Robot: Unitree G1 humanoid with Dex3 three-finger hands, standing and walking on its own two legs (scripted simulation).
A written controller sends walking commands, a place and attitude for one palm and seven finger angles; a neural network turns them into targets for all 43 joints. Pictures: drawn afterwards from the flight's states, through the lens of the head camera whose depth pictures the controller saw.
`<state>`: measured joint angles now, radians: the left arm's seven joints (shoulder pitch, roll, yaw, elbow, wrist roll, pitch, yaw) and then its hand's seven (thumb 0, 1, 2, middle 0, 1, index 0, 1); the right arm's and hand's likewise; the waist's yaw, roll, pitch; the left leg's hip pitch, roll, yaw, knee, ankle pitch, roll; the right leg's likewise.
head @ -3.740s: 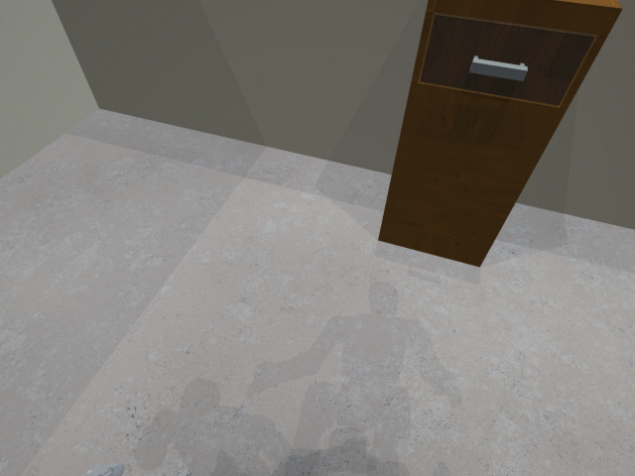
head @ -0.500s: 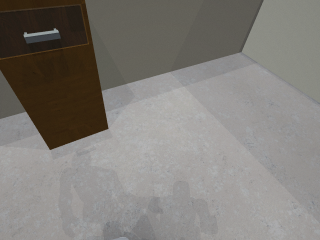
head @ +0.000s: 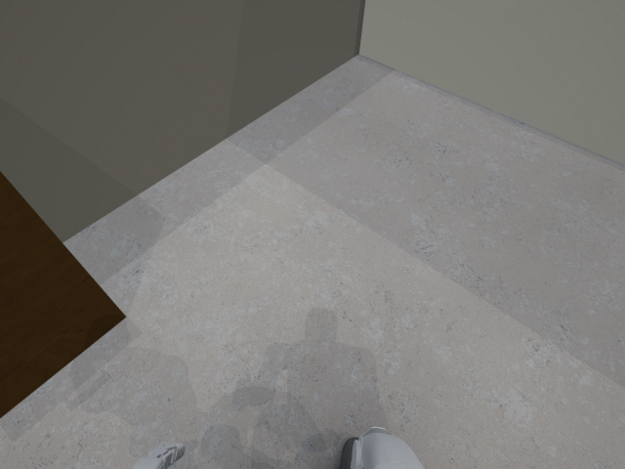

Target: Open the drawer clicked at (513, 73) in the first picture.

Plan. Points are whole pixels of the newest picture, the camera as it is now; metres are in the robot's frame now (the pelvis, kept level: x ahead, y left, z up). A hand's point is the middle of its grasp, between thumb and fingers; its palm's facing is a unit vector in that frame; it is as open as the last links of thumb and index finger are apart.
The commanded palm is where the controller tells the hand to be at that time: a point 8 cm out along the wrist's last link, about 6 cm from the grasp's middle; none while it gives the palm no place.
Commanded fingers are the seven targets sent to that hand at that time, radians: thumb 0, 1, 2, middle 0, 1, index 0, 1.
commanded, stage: turn to face it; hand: left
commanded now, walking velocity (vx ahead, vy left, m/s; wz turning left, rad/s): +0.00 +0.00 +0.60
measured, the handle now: out of the picture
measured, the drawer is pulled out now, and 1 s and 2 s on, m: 0.00 0.00 0.00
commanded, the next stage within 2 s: take the last steps up to it in 1.54 s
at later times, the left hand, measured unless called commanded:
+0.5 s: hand (176, 449) +0.18 +0.21 -0.19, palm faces +0.23 -0.96 -0.16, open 7.3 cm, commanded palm none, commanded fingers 0.00 0.90 0.90 -0.20 -0.30 -0.20 -0.30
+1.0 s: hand (168, 452) +0.17 +0.20 -0.14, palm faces +0.46 -0.84 -0.29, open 7.4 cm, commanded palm none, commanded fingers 0.00 0.90 0.90 -0.20 -0.30 -0.20 -0.30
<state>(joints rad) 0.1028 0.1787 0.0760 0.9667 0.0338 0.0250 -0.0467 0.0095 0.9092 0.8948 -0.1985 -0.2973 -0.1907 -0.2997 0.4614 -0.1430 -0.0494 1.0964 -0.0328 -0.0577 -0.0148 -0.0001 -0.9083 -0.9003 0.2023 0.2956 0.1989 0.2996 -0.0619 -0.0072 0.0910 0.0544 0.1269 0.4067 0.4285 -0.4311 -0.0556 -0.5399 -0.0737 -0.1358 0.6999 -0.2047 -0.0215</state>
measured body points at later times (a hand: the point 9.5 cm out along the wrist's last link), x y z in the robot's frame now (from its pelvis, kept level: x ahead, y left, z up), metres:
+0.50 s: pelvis +0.12 +0.01 -0.01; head +0.14 +0.05 +0.44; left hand +0.16 +0.26 -0.17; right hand +0.22 -0.23 -0.14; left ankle +0.14 +0.10 -0.73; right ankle +0.14 -0.11 -0.72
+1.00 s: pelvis +0.15 -0.03 +0.00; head +0.19 -0.04 +0.45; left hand +0.14 +0.25 -0.12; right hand +0.33 -0.24 -0.15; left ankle +0.14 +0.10 -0.72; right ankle +0.20 -0.14 -0.73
